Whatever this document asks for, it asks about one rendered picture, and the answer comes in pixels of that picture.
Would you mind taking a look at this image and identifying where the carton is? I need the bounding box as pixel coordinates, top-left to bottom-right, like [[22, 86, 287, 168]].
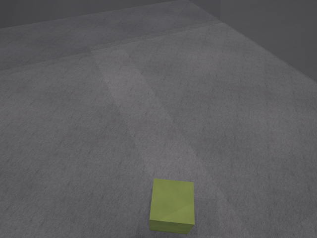
[[150, 178, 195, 235]]

